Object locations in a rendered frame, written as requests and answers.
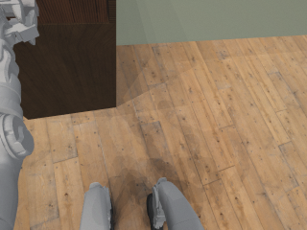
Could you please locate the robot left hand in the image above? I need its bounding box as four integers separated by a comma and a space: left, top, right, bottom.
0, 0, 39, 49

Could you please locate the handle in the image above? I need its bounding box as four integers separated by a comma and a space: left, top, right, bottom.
4, 0, 39, 17

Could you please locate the cabinet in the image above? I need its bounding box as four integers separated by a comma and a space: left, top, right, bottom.
12, 0, 117, 120

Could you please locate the left robot upper arm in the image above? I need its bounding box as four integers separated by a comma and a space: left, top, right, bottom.
0, 113, 35, 230

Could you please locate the drawer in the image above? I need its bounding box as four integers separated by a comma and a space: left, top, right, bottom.
6, 0, 107, 24

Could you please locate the robot right shin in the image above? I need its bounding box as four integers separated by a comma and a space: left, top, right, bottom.
153, 177, 167, 228

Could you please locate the right robot foot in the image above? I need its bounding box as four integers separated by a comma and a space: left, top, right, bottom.
146, 193, 164, 230

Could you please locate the left robot forearm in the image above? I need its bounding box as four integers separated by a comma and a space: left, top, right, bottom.
0, 38, 23, 121

